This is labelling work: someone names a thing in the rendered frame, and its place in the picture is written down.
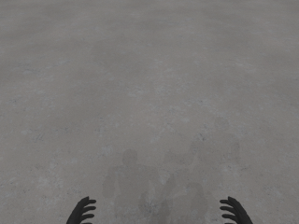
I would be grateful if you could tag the left robot hand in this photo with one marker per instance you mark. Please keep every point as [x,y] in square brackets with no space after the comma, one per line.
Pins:
[77,214]

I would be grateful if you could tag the right robot hand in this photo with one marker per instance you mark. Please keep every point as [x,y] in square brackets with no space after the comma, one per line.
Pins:
[240,217]

